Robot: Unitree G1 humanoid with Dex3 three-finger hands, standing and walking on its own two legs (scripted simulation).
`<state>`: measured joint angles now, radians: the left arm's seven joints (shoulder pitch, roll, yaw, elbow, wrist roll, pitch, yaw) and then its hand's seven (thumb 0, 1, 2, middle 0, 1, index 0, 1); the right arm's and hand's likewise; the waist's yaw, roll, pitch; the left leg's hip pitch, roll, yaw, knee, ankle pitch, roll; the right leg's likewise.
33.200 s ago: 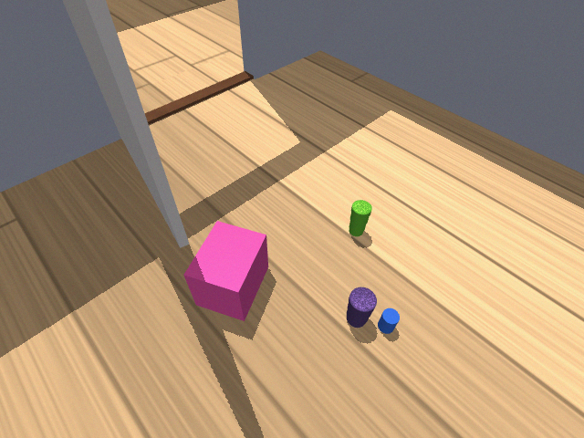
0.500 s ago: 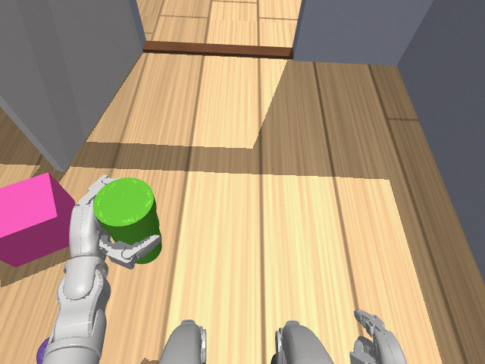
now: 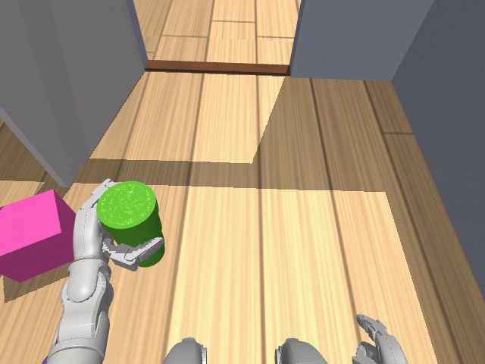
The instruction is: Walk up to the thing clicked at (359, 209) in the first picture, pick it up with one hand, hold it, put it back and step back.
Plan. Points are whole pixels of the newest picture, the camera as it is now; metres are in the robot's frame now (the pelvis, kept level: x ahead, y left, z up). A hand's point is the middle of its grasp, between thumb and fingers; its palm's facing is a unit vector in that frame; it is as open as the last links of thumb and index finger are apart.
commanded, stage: hold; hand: left
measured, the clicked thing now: (138, 230) +0.32 +0.17 +0.01
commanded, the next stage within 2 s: none
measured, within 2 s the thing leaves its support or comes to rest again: neither
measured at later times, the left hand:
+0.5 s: hand (131, 226) +0.31 +0.17 +0.05, palm faces +0.12 -0.99 -0.03, open 10.7 cm
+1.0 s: hand (130, 230) +0.30 +0.17 +0.05, palm faces +0.12 -0.99 -0.03, open 10.7 cm
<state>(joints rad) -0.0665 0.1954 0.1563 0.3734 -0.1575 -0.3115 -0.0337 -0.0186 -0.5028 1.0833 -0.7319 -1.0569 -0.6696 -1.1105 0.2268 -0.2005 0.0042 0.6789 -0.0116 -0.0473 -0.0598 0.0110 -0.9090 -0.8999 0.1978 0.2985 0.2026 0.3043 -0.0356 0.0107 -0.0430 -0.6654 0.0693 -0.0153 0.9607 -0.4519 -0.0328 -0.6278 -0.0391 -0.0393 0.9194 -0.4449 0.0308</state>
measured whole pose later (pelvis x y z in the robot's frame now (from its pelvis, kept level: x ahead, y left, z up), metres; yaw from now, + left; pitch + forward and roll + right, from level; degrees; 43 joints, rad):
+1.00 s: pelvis -0.01 +0.00 +0.02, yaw +0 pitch +4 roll -1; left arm -0.07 0.18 0.14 0.41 -0.15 -0.33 -0.04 -0.02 -0.47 1.05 -0.73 -1.04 -0.67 -1.09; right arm 0.22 -0.21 0.00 0.69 -0.01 -0.07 -0.04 0.01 -0.91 -0.90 0.20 0.30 0.20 0.30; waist -0.03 0.01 0.00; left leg -0.53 0.06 -0.01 0.84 -0.38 -0.03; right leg -0.49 -0.04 -0.04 0.81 -0.38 0.03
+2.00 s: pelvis -0.01 +0.00 +0.02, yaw +0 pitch +4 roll -2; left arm -0.11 0.19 0.15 0.45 -0.14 -0.34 -0.04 -0.02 -0.47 1.05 -0.73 -1.04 -0.67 -1.09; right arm 0.23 -0.20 0.00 0.69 -0.01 -0.07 -0.04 0.01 -0.91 -0.91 0.20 0.30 0.20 0.30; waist -0.03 0.01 -0.01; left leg -0.53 0.06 -0.01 0.84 -0.39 -0.02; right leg -0.48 -0.04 -0.04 0.79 -0.38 0.04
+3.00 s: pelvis -0.01 +0.00 +0.01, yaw +0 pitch +5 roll -1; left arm -0.14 0.17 0.15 0.52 -0.14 -0.37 -0.02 -0.02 -0.47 1.05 -0.73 -1.04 -0.67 -1.09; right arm 0.22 -0.20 -0.01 0.70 -0.02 -0.08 -0.03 0.01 -0.90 -0.91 0.20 0.30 0.20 0.30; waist -0.03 0.00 -0.01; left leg -0.56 0.06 -0.01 0.86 -0.39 -0.02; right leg -0.53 -0.04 -0.03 0.82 -0.38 0.04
